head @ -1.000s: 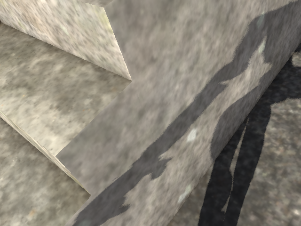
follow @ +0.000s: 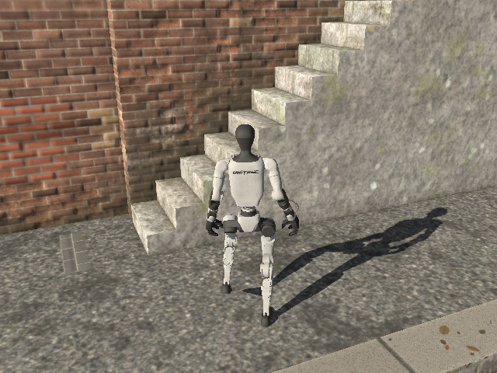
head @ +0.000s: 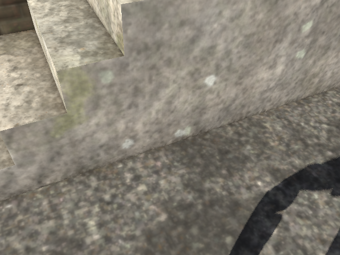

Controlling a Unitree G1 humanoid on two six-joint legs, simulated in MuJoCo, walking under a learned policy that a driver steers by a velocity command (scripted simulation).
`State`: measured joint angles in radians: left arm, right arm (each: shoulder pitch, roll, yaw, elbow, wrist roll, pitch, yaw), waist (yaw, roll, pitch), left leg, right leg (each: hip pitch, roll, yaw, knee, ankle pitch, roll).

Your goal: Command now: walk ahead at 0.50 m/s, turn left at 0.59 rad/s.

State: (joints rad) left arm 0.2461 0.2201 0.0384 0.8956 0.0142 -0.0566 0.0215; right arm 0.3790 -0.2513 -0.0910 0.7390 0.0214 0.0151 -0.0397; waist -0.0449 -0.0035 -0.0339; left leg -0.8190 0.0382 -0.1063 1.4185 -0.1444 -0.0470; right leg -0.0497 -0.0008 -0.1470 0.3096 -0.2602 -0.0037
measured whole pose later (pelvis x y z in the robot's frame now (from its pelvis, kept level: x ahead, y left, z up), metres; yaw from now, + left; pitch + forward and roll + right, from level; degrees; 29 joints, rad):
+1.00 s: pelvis +0.34 +0.22 -0.01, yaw -5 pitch +1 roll -3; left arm 0.20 0.28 0.08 0.81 -0.01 -0.06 -0.03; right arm 0.27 -0.24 -0.04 0.79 0.01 -0.13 -0.02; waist 0.02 -0.02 0.05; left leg -0.45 0.04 -0.08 1.31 -0.36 -0.01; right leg -0.28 0.17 -0.01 0.42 -0.15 -0.14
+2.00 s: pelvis +0.66 +0.19 +0.00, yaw -38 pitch +2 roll -1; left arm 0.21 0.23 0.06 0.60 0.02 -0.01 0.02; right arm 0.14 -0.25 -0.01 0.75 -0.01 -0.07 -0.02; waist 0.02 0.03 0.01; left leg -0.47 0.05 -0.02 0.70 -0.27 -0.07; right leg -0.24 0.10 0.04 0.44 -0.23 -0.06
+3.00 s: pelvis +0.71 +0.18 +0.01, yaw -38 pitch -2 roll +0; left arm 0.15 0.22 -0.01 0.90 0.02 -0.02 -0.01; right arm 0.09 -0.25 0.00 1.03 -0.02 -0.06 -0.02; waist 0.02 -0.02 -0.01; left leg -0.15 -0.03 -0.01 0.28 -0.11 0.02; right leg -0.01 0.03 0.08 0.26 -0.22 -0.01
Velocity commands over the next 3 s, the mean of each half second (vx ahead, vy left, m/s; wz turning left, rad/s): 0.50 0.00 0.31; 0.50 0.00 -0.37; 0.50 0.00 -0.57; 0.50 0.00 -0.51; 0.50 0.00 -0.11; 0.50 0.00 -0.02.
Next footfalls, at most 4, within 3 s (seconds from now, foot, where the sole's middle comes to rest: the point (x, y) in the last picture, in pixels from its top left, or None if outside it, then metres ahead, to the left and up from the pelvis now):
0.28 left None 0.08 0.24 -0.78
0.86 right None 0.42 0.16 -0.78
1.24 left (72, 229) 0.68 0.37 -0.78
1.74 right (139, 239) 0.63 0.10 -0.78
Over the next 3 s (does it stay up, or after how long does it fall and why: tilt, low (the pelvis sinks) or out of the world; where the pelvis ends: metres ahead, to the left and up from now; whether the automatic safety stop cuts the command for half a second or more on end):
stays up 0.71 0.18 0.01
